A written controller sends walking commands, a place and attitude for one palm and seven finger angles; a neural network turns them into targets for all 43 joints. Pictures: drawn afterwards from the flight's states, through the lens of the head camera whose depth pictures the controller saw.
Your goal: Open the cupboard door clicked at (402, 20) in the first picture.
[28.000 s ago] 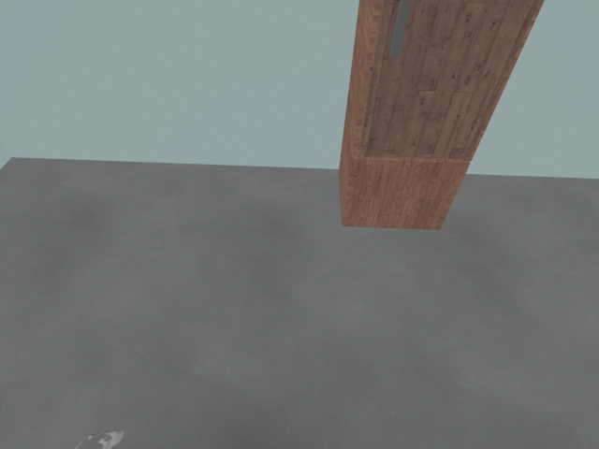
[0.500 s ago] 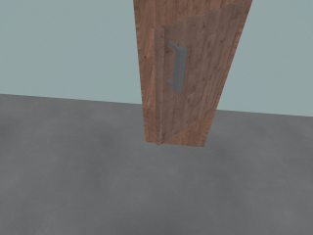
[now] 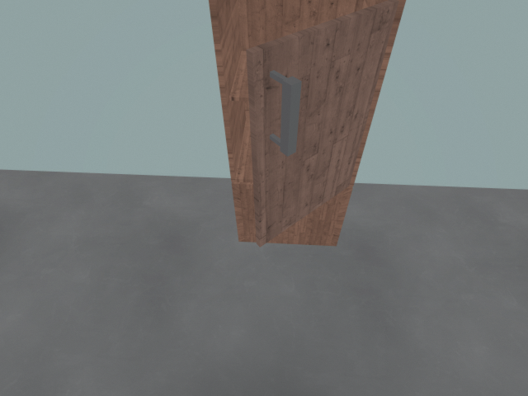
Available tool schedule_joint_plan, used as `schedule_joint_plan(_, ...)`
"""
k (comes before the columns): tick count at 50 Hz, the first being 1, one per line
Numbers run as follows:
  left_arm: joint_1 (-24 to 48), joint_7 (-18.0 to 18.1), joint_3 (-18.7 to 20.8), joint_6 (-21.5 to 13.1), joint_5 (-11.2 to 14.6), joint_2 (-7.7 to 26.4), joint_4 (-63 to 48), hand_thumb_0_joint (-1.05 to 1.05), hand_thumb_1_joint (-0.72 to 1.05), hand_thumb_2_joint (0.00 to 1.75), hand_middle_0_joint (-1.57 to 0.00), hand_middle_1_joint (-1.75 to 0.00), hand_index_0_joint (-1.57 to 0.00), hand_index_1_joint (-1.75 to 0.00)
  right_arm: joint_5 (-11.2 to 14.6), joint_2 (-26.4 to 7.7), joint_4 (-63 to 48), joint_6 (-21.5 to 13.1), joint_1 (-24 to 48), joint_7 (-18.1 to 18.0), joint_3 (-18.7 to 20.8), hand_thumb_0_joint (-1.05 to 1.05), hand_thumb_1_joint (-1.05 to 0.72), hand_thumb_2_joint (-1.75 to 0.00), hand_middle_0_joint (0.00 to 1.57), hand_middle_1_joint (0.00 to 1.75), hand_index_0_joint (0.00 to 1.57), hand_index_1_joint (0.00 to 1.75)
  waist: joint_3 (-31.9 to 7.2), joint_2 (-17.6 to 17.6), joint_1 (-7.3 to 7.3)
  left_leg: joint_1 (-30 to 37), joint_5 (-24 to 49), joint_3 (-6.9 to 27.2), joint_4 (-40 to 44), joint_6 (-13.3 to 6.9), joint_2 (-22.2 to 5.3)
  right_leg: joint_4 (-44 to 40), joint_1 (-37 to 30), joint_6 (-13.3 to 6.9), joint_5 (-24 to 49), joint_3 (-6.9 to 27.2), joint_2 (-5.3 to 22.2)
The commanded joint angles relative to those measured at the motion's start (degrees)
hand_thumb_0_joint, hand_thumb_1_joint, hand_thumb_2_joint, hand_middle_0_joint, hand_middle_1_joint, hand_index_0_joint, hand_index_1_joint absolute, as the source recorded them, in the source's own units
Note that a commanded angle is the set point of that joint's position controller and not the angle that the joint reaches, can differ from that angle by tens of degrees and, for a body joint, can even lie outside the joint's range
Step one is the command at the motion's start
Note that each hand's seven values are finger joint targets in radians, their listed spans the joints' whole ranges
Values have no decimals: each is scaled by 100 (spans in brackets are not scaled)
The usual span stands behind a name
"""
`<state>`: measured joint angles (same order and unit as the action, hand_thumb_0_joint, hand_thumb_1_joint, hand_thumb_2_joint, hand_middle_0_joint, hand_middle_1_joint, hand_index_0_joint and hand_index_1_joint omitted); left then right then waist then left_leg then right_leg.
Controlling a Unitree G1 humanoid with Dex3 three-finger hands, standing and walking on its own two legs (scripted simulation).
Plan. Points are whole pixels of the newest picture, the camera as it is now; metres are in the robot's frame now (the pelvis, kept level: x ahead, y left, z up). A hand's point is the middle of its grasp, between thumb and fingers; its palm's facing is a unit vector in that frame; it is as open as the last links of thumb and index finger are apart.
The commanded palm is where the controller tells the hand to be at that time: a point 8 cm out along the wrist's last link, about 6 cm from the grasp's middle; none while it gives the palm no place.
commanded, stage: look to check the result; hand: left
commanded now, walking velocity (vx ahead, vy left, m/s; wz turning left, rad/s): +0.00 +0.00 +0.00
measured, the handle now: (282, 114) +0.60 -0.01 +0.12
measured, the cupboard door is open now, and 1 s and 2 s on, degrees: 43 43 43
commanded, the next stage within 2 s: walk to a spot facing it in 0.52 s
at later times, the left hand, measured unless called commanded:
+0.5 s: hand out of the picture +0.00 +0.15 -0.17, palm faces +0.05 -0.98 -0.18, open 7.3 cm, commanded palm none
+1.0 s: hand out of the picture +0.05 +0.17 -0.18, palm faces -0.04 -0.97 -0.22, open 7.3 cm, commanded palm none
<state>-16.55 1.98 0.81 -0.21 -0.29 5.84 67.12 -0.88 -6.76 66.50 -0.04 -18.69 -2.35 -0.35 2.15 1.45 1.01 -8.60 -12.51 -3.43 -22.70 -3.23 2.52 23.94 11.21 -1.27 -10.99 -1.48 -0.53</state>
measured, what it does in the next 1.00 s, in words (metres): stands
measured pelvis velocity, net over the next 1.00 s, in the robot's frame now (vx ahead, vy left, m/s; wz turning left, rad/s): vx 0.01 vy -0.02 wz -0.13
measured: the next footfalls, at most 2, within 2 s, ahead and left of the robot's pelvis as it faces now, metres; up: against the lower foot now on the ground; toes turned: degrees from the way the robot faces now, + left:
left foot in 1.64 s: +0.19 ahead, +0.05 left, +0.00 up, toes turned -30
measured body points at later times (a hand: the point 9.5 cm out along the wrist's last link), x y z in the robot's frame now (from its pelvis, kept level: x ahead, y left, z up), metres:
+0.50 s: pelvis +0.01 -0.01 +0.00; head +0.02 -0.02 +0.45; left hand -0.01 +0.20 -0.16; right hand -0.02 -0.21 -0.17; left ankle +0.00 +0.08 -0.74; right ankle +0.02 -0.10 -0.74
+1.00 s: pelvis +0.01 -0.02 -0.01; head +0.06 -0.03 +0.43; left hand +0.06 +0.22 -0.16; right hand +0.01 -0.25 -0.18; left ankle +0.00 +0.08 -0.74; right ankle +0.01 -0.10 -0.73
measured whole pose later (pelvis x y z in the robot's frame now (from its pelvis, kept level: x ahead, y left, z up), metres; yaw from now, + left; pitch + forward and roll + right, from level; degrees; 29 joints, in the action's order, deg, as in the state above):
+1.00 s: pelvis +0.01 -0.02 -0.01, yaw -7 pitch +0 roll +1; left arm -13.1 0.1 4.9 3.0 -1.1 8.9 60.8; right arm -1.4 -9.8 59.7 1.5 -12.6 -2.9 2.8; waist 5.2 0.4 -0.3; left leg -12.2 -19.0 -9.8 -30.8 -2.1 -0.8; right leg 41.5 20.5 -1.4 -20.3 1.1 -2.6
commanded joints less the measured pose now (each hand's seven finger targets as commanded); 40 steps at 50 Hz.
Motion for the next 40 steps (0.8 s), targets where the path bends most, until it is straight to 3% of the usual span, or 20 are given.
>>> schedule_joint_plan(1,-381,44,70,-75,-19,538,-143,0,90,90,-20,-30,-20,-30,-25,-452,-96,-49,-418,-8,74,0,-90,-90,20,30,20,30,321,-127,-32,-426,-130,790,615,45,-785,-422,50,-128,26,564,566)
schedule_joint_plan(15,-395,49,72,-91,-20,538,-170,0,90,90,-20,-30,-20,-30,-21,-465,-112,-26,-416,3,85,0,-90,-90,20,30,20,30,365,-170,-23,-394,-133,736,542,56,-762,-495,143,-136,-80,575,562)
schedule_joint_plan(34,-342,36,118,-83,-10,594,-222,0,90,90,-20,-30,-20,-30,-22,-527,-110,-14,-232,-39,104,0,-90,-90,20,30,20,30,189,-177,-22,-91,502,592,279,91,-819,-430,64,-165,577,658,618)
schedule_joint_plan(40,-48,-35,346,83,-57,836,-538,0,90,90,-20,-30,-20,-30,-19,-747,-417,142,11,-72,299,0,-90,-90,20,30,20,30,269,-204,4,-205,-152,390,-90,93,-976,-154,634,-256,393,944,589)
